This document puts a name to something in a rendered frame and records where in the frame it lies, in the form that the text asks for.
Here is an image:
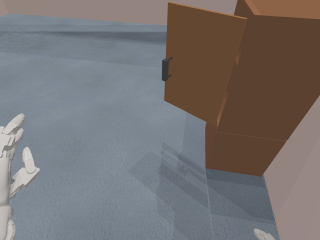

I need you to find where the robot right hand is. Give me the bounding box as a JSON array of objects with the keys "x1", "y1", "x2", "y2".
[{"x1": 254, "y1": 228, "x2": 275, "y2": 240}]

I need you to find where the robot left hand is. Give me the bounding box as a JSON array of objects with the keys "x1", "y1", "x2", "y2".
[{"x1": 0, "y1": 113, "x2": 40, "y2": 205}]

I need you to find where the left robot forearm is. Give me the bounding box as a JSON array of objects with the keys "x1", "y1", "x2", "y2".
[{"x1": 0, "y1": 205, "x2": 16, "y2": 240}]

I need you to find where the cupboard door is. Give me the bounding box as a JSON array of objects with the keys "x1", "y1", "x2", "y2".
[{"x1": 164, "y1": 2, "x2": 248, "y2": 126}]

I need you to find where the handle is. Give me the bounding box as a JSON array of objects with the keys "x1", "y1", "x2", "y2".
[{"x1": 162, "y1": 57, "x2": 173, "y2": 82}]

